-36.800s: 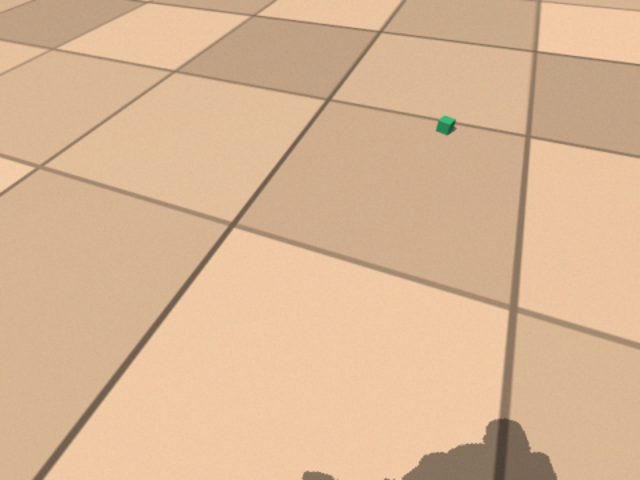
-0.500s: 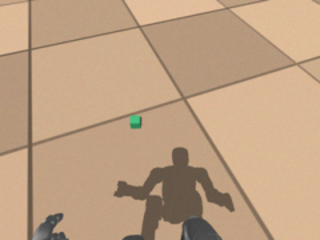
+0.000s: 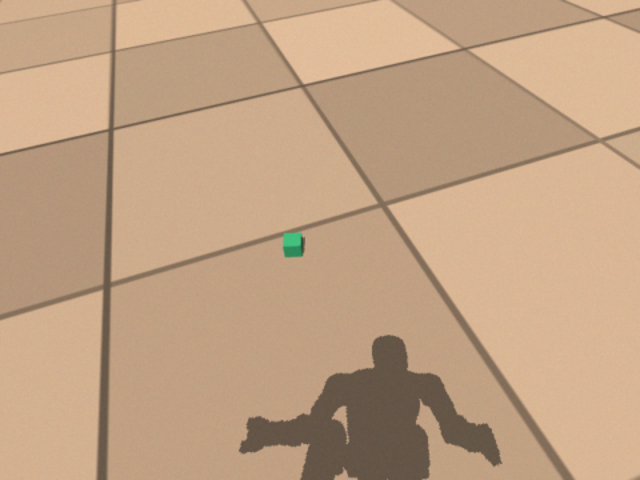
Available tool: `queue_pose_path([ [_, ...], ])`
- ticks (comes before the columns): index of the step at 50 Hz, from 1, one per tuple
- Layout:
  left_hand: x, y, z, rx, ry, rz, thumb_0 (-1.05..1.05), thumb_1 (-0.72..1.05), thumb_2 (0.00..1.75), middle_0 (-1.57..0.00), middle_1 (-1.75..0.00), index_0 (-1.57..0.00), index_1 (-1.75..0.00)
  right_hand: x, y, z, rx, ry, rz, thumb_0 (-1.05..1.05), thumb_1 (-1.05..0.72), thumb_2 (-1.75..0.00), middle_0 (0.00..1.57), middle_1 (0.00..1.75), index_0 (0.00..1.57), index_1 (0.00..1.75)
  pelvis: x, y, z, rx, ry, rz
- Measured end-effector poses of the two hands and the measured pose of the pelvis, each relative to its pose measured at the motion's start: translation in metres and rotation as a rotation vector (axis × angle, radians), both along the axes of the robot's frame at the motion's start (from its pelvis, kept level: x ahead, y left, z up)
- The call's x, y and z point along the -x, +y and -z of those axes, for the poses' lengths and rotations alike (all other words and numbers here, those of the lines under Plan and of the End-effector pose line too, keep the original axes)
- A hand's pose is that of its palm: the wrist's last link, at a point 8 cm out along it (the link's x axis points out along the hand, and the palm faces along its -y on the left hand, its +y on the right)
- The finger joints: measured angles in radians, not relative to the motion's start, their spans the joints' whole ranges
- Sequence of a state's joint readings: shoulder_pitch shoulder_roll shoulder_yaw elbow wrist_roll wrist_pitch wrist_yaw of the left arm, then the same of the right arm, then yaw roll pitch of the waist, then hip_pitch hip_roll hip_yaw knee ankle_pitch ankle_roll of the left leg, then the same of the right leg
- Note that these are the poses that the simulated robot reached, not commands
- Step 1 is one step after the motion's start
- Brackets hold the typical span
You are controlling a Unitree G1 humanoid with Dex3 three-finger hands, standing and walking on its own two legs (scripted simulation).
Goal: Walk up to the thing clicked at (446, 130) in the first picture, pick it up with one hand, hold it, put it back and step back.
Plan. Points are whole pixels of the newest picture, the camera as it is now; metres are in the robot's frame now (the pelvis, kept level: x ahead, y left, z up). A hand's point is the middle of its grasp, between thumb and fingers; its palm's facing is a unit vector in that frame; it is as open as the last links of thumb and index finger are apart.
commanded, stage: step back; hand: left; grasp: from above
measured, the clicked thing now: (293, 245) +1.08 +0.22 -0.72
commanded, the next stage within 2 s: stand in 0.92 s
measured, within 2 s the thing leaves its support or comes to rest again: neither
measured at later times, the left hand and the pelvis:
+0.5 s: hand out of the picture +0.06 +0.26 -0.13, palm faces +0.04 -0.93 -0.38, open 7.4 cm; pelvis +0.01 +0.00 +0.01, yaw +1 degrees
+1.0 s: hand out of the picture +0.15 +0.28 -0.13, palm faces +0.00 -0.94 -0.35, open 7.4 cm; pelvis +0.05 +0.02 +0.02, yaw -1 degrees
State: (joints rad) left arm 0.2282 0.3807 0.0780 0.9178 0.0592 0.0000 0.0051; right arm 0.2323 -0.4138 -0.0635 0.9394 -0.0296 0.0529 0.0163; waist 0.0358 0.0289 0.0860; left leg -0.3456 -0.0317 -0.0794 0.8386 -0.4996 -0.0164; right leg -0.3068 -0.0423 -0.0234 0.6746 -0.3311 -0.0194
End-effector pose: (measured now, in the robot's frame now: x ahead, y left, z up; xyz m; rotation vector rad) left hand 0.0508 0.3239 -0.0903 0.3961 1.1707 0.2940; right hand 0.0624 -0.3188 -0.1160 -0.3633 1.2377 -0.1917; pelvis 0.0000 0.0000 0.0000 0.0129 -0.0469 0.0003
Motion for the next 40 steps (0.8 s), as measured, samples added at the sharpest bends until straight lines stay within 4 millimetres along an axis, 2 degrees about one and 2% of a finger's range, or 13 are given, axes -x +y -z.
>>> queue_pose_path([
  [3,0.009,0.014,0.005,0.004,-0.005,-0.013,0.00,0.90,0.90,-0.21,-0.30,-0.21,-0.30,0.021,0.008,0.000,0.007,0.032,0.006,0.01,-0.91,-0.90,0.21,0.30,0.20,0.30,0.008,0.008,0.003,-0.016,-0.008,-0.020],
  [7,0.017,0.018,0.006,0.030,0.031,-0.017,0.00,0.90,0.90,-0.21,-0.30,-0.21,-0.30,0.041,0.021,-0.008,-0.003,0.020,0.024,0.01,-0.91,-0.90,0.21,0.30,0.20,0.30,0.013,0.012,-0.005,-0.008,-0.006,-0.015],
  [10,0.015,0.016,0.007,0.046,0.038,-0.002,0.00,0.90,0.90,-0.21,-0.30,-0.21,-0.29,0.045,0.023,-0.013,-0.008,0.005,0.032,0.01,-0.90,-0.90,0.21,0.30,0.20,0.30,0.014,0.008,-0.008,-0.005,-0.005,-0.006],
  [13,0.011,0.008,0.008,0.053,0.042,0.011,0.00,0.90,0.90,-0.21,-0.30,-0.21,-0.29,0.041,0.018,-0.012,-0.014,-0.016,0.043,0.01,-0.90,-0.90,0.21,0.30,0.20,0.30,0.011,0.003,-0.007,-0.003,-0.003,0.008],
  [17,0.004,-0.008,0.009,0.050,0.017,0.014,0.00,0.90,0.90,-0.21,-0.30,-0.21,-0.29,0.028,0.006,-0.004,-0.017,-0.026,0.049,0.01,-0.90,-0.90,0.21,0.30,0.20,0.30,0.006,-0.007,-0.003,0.028,-0.010,0.009],
  [20,0.001,-0.017,0.007,0.063,-0.010,0.000,0.00,0.90,0.90,-0.21,-0.30,-0.21,-0.30,0.013,0.003,-0.005,-0.013,-0.022,0.028,0.01,-0.90,-0.90,0.21,0.30,0.20,0.30,0.001,-0.008,-0.005,0.018,-0.007,0.003],
  [25,-0.003,-0.019,0.004,0.077,-0.005,-0.017,0.00,0.90,0.90,-0.21,-0.30,-0.21,-0.30,-0.014,0.004,-0.010,-0.006,-0.033,-0.009,0.01,-0.91,-0.90,0.21,0.30,0.20,0.30,-0.012,-0.003,-0.009,0.013,0.001,-0.008],
  [33,-0.032,-0.002,0.021,0.097,0.029,-0.027,0.00,0.90,0.90,-0.21,-0.30,-0.21,-0.30,-0.049,0.028,-0.011,0.005,-0.052,-0.017,0.01,-0.91,-0.90,0.20,0.30,0.20,0.30,-0.032,0.013,-0.004,0.005,0.005,-0.005],
  [40,-0.063,-0.001,0.018,0.105,0.015,-0.001,0.00,0.90,0.90,-0.21,-0.30,-0.21,-0.29,-0.086,0.048,-0.017,-0.033,-0.098,-0.021,0.01,-0.90,-0.90,0.21,0.30,0.20,0.30,-0.046,0.015,-0.011,0.021,0.015,0.004],
])
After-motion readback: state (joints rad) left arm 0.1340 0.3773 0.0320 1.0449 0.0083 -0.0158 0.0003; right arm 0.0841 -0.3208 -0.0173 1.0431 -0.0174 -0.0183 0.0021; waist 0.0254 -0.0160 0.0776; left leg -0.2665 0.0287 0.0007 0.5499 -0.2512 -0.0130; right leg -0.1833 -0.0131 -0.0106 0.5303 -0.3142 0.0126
